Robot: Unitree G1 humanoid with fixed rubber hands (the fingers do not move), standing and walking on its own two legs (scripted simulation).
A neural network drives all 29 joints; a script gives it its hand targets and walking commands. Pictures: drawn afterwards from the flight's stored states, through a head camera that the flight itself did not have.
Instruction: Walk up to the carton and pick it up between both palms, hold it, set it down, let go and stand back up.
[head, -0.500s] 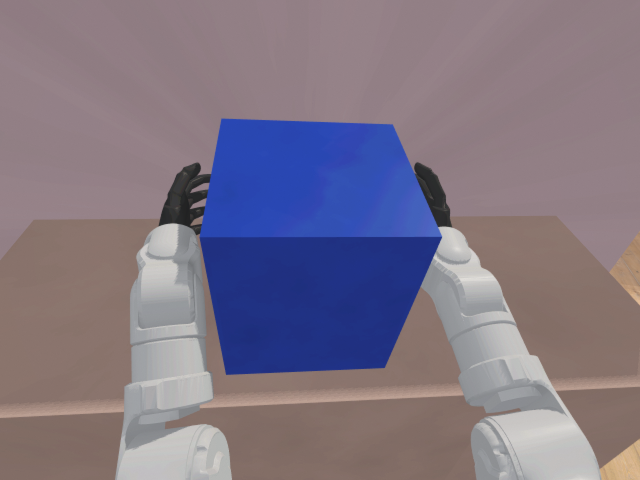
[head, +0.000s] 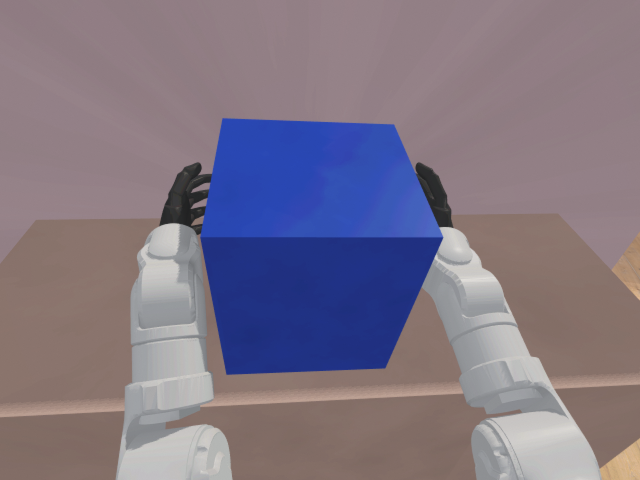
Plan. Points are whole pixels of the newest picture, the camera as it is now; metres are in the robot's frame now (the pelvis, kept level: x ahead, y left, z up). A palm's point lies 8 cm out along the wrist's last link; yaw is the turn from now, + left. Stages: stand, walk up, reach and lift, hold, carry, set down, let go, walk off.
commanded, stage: hold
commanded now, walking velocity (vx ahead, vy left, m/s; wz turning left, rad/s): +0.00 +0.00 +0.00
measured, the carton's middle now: (309, 251) +0.36 +0.02 +0.15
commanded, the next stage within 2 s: none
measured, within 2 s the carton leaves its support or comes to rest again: neither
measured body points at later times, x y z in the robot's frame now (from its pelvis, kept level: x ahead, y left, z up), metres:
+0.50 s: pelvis +0.00 +0.00 +0.00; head -0.04 +0.03 +0.45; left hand +0.38 +0.16 +0.20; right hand +0.38 -0.14 +0.19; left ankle +0.04 +0.10 -0.75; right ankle +0.01 -0.10 -0.75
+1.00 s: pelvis +0.00 +0.00 +0.00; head -0.04 +0.03 +0.45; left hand +0.37 +0.17 +0.20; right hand +0.38 -0.14 +0.19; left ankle +0.04 +0.10 -0.75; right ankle +0.01 -0.10 -0.75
